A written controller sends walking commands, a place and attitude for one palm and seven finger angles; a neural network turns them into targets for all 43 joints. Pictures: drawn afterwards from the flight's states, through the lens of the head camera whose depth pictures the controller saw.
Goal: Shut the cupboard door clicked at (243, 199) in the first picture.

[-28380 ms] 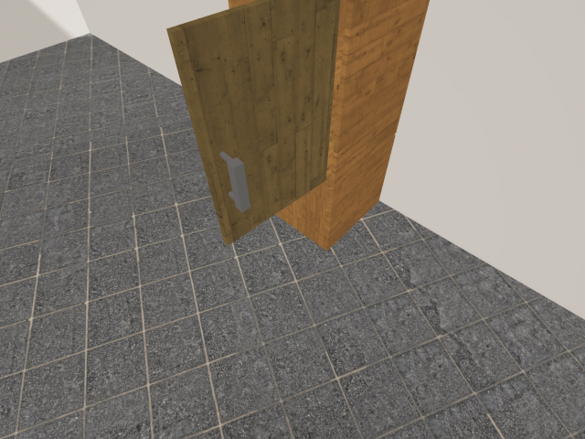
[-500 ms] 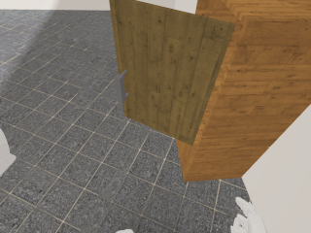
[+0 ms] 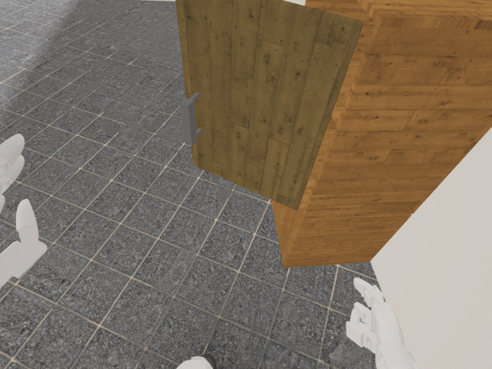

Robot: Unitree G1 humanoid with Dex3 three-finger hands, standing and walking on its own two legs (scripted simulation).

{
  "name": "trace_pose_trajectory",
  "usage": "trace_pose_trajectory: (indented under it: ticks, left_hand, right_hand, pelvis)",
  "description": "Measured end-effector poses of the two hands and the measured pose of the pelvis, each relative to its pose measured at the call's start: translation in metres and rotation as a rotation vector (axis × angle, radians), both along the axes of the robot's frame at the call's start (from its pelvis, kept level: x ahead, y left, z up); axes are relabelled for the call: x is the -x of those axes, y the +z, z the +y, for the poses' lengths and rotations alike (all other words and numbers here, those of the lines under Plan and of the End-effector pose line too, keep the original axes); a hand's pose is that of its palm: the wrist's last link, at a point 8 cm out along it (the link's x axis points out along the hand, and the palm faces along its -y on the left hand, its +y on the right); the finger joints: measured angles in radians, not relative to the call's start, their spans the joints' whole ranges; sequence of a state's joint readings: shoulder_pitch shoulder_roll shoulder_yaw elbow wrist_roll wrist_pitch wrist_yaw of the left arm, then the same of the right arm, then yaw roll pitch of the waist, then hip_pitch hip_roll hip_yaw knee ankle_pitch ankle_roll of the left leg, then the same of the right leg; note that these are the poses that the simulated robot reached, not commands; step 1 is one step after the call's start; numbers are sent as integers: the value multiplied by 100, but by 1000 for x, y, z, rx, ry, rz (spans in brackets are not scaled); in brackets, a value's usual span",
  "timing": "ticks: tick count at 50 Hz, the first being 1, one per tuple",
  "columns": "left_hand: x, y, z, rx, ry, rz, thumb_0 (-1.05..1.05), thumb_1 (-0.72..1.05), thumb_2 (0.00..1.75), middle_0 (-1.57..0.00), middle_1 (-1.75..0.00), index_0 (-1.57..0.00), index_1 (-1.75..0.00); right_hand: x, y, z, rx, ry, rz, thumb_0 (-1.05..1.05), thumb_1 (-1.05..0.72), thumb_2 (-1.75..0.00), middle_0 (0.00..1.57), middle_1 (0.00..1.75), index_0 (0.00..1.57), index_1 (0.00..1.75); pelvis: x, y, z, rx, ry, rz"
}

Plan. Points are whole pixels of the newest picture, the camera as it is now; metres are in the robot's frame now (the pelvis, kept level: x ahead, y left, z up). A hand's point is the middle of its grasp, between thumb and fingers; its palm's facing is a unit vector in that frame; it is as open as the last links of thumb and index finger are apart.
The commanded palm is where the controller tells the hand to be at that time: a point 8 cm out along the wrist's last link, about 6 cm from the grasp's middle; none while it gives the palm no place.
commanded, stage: step back with the hand held close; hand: left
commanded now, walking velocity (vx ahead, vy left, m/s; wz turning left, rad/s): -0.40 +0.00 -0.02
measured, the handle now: (193, 118) +0.76 +0.20 -0.09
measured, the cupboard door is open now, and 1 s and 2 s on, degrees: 57 57 57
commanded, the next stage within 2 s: stop stepping back and stand still in 0.16 s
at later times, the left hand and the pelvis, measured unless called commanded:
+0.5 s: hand out of the picture +0.07 +0.28 +0.18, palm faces +0.37 -0.80 -0.48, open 7.4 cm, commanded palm +0.02 +0.32 +0.19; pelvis -0.13 +0.03 +0.00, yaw -2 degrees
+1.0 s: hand out of the picture +0.01 +0.32 +0.19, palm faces +0.48 -0.75 -0.46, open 7.4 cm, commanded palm -0.03 +0.35 +0.19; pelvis -0.18 +0.05 +0.01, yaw +0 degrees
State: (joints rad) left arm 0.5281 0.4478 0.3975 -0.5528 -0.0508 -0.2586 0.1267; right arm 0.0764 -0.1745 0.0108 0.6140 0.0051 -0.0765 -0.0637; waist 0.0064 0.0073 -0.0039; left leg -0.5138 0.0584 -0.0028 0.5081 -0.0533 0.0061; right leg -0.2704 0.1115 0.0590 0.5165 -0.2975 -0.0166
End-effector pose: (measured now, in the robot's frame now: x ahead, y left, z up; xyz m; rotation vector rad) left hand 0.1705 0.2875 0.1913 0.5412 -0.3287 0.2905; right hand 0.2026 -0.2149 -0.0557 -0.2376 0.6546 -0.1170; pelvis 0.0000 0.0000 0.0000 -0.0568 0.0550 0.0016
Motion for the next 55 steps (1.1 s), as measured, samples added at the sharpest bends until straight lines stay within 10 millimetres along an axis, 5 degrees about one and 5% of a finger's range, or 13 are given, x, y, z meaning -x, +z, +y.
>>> trace_pose_trajectory:
  ticks: [6, 13, 21, 25, 28, 34, 39, 45, 50, 55]
  left_hand:
    - [31, 12, 22, -78, 9, -14, 1, 88, 90, -22, -30, -22, -30]
    - [65, -6, 63, 23, 115, 27, 1, 88, 90, -21, -30, -21, -30]
    - [118, -2, 46, 78, 70, 37, 1, 89, 90, -21, -30, -21, -30]
    - [143, 4, 36, -19, 34, 22, 1, 89, 90, -21, -30, -21, -30]
    - [158, 8, 42, -10, 47, -7, 1, 88, 90, -22, -30, -21, -30]
    - [160, -5, 65, 92, 140, -137, 1, 88, 90, -21, -30, -21, -30]
    - [155, -10, 61, 107, 114, -70, 1, 89, 90, -21, -30, -20, -30]
    - [197, 11, 40, -10, 32, -13, 1, 88, 90, -21, -30, -21, -30]
    - [206, 16, 65, -17, 151, -18, 1, 88, 90, -22, -30, -21, -30]
    - [196, 0, 89, 51, 230, -5, 1, 88, 90, -21, -30, -21, -30]
  right_hand:
    - [40, 13, -12, 58, -68, 11, 2, -90, -89, 20, 30, 20, 30]
    - [94, 11, -5, 110, -71, 82, 2, -90, -89, 20, 30, 20, 30]
    - [142, 11, 25, 53, -2, 64, 2, -90, -89, 20, 30, 20, 30]
    - [163, -8, 30, 24, 29, 37, 2, -90, -89, 20, 30, 20, 30]
    - [190, -21, 28, 0, -19, 75, 1, -90, -89, 20, 30, 20, 30]
    - [233, -41, 17, 35, -105, 129, 2, -90, -89, 21, 30, 20, 30]
    - [261, -38, 16, 17, -142, 116, 2, -90, -89, 20, 30, 20, 30]
    - [287, -27, 15, -10, -138, 165, 2, -90, -89, 20, 30, 20, 30]
    - [291, -25, 13, 26, -119, 221, 2, -90, -89, 20, 30, 20, 30]
    - [264, -31, 20, 63, -93, 178, 2, -90, -90, 20, 30, 20, 30]
  pelvis:
    - [12, 4, 11, -11, 10, -12]
    - [53, 8, 30, 14, 17, -24]
    - [99, 14, 30, 20, 11, 34]
    - [134, -4, 28, -30, -35, 27]
    - [142, -7, 32, -2, -30, -34]
    - [140, -20, 42, -38, -14, -105]
    - [167, -16, 42, -55, -25, -111]
    - [180, 1, 40, -65, -27, -76]
    - [176, 12, 48, -85, -10, -47]
    - [170, 3, 67, -63, 19, -50]
